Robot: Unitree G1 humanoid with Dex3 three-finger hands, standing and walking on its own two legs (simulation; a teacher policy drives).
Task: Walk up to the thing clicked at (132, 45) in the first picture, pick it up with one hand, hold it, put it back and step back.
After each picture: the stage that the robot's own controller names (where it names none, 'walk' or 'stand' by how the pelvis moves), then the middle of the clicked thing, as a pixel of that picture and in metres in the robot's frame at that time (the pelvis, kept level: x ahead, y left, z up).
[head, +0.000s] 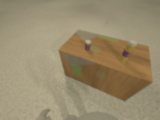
stand; (127, 52) +0.71 -0.31 -0.05
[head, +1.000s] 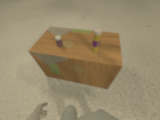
walk; (96, 42) +0.73 -0.01 -0.02
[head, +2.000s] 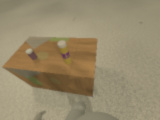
stand; (65, 53) +0.56 +0.30 -0.03
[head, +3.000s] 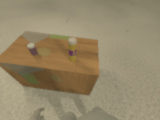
stand; (72, 50) +0.62 +0.18 -0.04
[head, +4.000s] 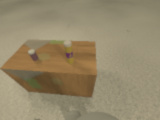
walk; (69, 53) +0.62 +0.25 -0.03
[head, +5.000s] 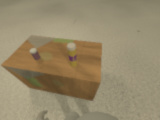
stand; (72, 56) +0.55 +0.20 -0.04
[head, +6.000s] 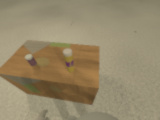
stand; (69, 61) +0.50 +0.22 -0.05
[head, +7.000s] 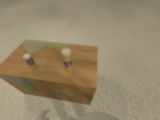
stand; (67, 61) +0.50 +0.23 -0.05
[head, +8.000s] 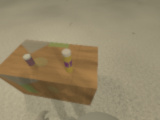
stand; (68, 61) +0.50 +0.22 -0.05
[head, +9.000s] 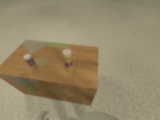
stand; (68, 62) +0.50 +0.22 -0.05
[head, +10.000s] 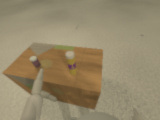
rise first; (71, 64) +0.48 +0.22 -0.05
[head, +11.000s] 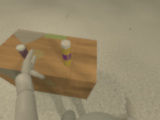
go down; (66, 54) +0.53 +0.20 -0.02
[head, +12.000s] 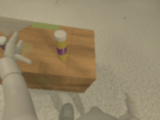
go down; (61, 48) +0.51 +0.20 +0.02
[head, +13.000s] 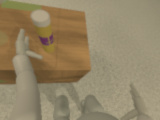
close in; (46, 36) +0.52 +0.22 +0.06
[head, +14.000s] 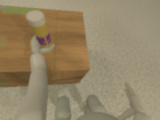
close; (43, 36) +0.53 +0.22 +0.07
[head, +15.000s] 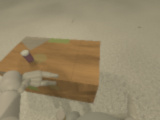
go down; (61, 118) +0.13 +0.23 -0.34
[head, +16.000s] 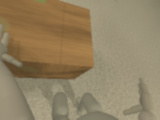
close in; out of the picture +0.06 +0.66 -0.64
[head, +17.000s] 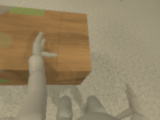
close in; out of the picture -0.01 +0.70 -0.62
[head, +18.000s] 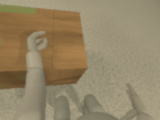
lift; out of the picture -0.06 +0.69 -0.62
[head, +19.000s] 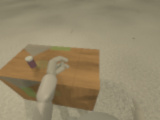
lift; out of the picture -0.10 +0.70 -0.70
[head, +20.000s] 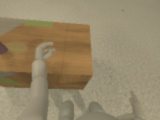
stand; out of the picture -0.12 +0.70 -0.66
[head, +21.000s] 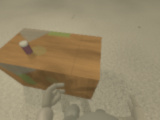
stand; out of the picture -0.10 +0.73 -0.65
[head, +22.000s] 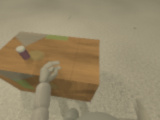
go down; out of the picture -0.18 +0.71 -0.67
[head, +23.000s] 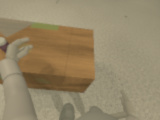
stand; out of the picture -0.20 +0.71 -0.68
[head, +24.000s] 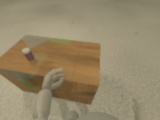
hold; out of the picture -0.20 +0.73 -0.69
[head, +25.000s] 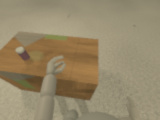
close; out of the picture -0.23 +0.72 -0.70
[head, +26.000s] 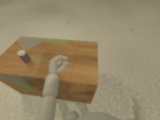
stand; out of the picture -0.25 +0.71 -0.69
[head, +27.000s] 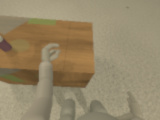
hold; out of the picture -0.24 +0.71 -0.66
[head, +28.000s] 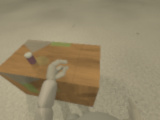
close; out of the picture -0.26 +0.73 -0.70
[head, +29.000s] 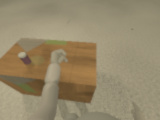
crouch; out of the picture -0.28 +0.72 -0.71
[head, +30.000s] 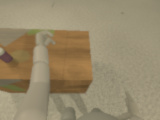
lower; out of the picture -0.30 +0.70 -0.70
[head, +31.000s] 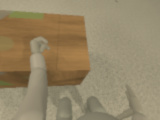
lower; out of the picture -0.26 +0.70 -0.63
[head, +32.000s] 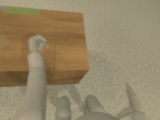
lower; out of the picture -0.27 +0.71 -0.63
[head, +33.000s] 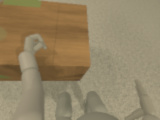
lower; out of the picture -0.24 +0.74 -0.60
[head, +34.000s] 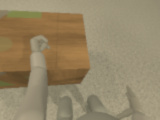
lower; out of the picture -0.25 +0.69 -0.63
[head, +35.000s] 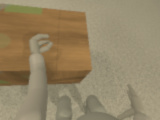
open; out of the picture -0.26 +0.69 -0.63
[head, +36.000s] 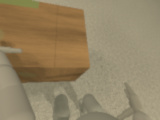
sink last; out of the picture -0.25 +0.69 -0.63
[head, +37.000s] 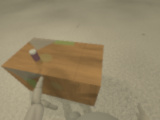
sink last; out of the picture -0.22 +0.74 -0.69
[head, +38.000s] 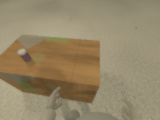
stand; out of the picture -0.26 +0.71 -0.68
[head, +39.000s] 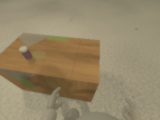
stand; out of the picture -0.23 +0.72 -0.68
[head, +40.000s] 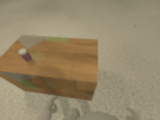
stand; out of the picture -0.22 +0.72 -0.70
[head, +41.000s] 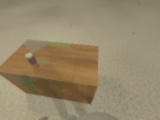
stand; out of the picture -0.21 +0.71 -0.75
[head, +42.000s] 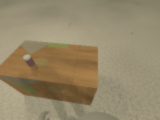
stand; out of the picture -0.22 +0.70 -0.75
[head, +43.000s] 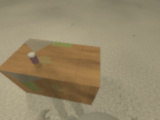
stand; out of the picture -0.19 +0.69 -0.75
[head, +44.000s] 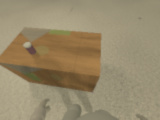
walk; out of the picture -0.13 +0.71 -0.73
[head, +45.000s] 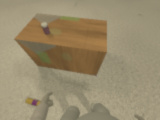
walk; (35, 102) +0.14 +0.65 -0.72
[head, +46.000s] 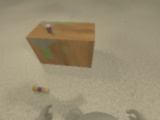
walk; (40, 89) +0.42 +0.76 -0.72
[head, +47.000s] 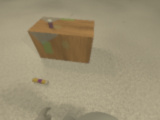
stand; (40, 81) +0.56 +0.76 -0.74
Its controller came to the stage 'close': yes
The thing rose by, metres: 0.09
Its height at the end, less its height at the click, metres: -0.70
